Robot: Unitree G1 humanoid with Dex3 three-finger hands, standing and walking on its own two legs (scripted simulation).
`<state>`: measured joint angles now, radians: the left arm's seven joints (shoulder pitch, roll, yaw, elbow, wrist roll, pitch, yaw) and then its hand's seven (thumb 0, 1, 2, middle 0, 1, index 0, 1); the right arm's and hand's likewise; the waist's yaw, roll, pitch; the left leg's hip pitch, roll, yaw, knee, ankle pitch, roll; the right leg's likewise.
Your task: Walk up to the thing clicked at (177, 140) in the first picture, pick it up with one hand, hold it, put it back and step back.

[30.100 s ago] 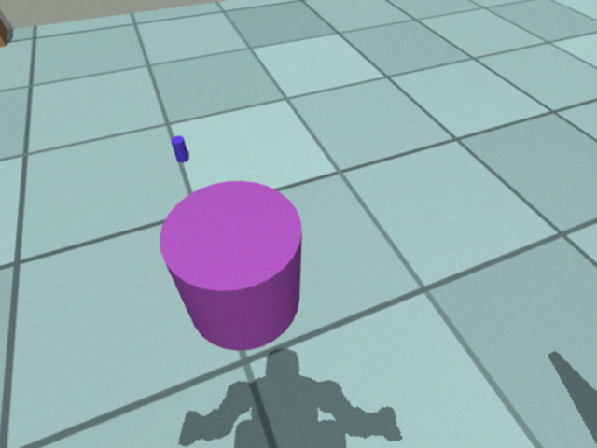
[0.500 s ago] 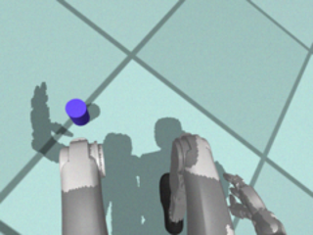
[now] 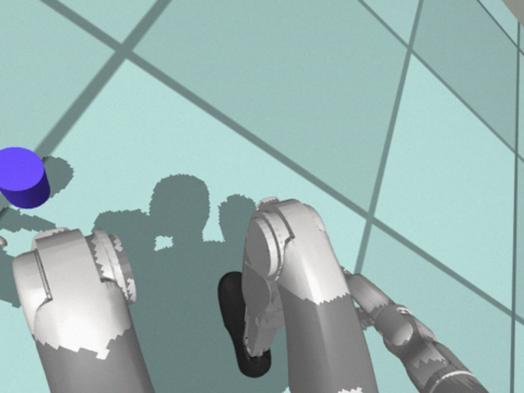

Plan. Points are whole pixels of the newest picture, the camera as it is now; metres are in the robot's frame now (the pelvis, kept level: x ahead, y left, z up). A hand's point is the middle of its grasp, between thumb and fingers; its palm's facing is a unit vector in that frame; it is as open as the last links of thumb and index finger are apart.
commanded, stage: close in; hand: left
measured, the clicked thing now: (23, 180) +0.43 +0.24 -0.22
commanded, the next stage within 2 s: close in 0.68 s
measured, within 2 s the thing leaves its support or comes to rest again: leaves its support in 1.92 s
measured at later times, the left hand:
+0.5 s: hand (3, 185) +0.40 +0.25 -0.17, palm faces +0.18 -0.98 +0.02, open 16.3 cm
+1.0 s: hand (18, 181) +0.41 +0.24 -0.18, palm faces +0.21 -0.98 +0.00, open 13.8 cm
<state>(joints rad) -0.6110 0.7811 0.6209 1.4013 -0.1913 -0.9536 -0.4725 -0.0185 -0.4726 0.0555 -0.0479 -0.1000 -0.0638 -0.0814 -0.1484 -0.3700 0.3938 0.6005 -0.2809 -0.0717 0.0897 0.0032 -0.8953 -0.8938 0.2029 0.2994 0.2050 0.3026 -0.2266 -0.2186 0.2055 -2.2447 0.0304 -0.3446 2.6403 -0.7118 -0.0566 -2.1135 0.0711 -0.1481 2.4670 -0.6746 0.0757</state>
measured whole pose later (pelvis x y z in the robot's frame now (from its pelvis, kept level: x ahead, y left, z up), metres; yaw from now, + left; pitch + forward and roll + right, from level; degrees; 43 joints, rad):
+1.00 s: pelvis -0.01 +0.01 +0.00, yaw -4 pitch +10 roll -18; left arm -0.60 0.79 0.41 1.45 -0.06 -1.18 0.01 -0.01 -0.09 0.34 -0.26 -0.27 -0.25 -0.28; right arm -0.20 -0.37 0.52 0.56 -0.40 0.00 0.17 0.00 -0.88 -0.90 0.20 0.30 0.20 0.30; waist -0.26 -0.29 0.32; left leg -2.20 0.02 -0.45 2.69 -0.71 -0.04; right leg -2.03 0.10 -0.23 2.42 -0.64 0.09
